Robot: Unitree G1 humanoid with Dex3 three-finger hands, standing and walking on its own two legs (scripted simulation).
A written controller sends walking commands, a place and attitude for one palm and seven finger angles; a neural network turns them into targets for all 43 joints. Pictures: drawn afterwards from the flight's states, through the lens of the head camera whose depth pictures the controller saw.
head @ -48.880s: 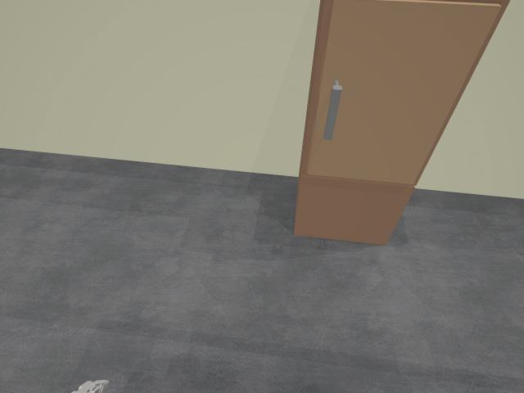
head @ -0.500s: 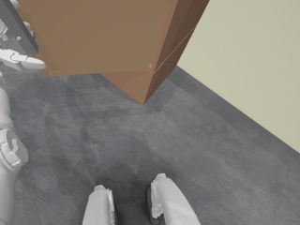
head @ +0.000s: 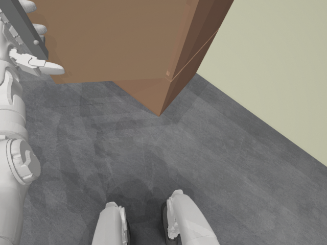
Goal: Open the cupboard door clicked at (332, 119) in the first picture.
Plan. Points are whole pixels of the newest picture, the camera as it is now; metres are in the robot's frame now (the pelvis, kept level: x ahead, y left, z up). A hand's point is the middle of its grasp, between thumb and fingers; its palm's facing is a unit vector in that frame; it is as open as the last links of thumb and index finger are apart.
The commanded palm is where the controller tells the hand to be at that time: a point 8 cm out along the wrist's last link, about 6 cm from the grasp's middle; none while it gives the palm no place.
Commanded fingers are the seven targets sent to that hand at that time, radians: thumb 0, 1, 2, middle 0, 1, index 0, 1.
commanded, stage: slide the fingers in behind the handle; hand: left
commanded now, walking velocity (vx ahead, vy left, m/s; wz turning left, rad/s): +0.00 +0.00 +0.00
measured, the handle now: (25, 20) +0.61 +0.24 +0.06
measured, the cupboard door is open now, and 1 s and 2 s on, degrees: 46 46 85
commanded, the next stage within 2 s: close the thumb around the handle in 0.16 s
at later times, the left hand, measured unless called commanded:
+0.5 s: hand (37, 40) +0.56 +0.21 +0.06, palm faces +0.05 -1.00 -0.03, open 12.5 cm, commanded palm +0.54 +0.23 +0.06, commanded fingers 0.00 0.23 0.61 -0.35 -1.28 -0.35 -1.28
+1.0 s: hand (37, 40) +0.56 +0.21 +0.06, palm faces +0.07 -1.00 -0.03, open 6.0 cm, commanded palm +0.54 +0.23 +0.06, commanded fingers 0.00 0.90 0.90 -0.40 -1.35 -0.40 -1.35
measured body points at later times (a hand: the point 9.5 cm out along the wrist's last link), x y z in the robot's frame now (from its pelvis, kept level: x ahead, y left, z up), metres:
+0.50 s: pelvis +0.00 +0.00 +0.00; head +0.19 +0.03 +0.41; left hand +0.55 +0.26 +0.06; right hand -0.01 -0.27 -0.10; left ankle +0.00 +0.09 -0.63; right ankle +0.04 -0.13 -0.63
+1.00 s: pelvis +0.02 -0.01 +0.01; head +0.20 +0.03 +0.42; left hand +0.55 +0.26 +0.06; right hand +0.01 -0.27 -0.10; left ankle +0.00 +0.09 -0.63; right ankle +0.04 -0.13 -0.63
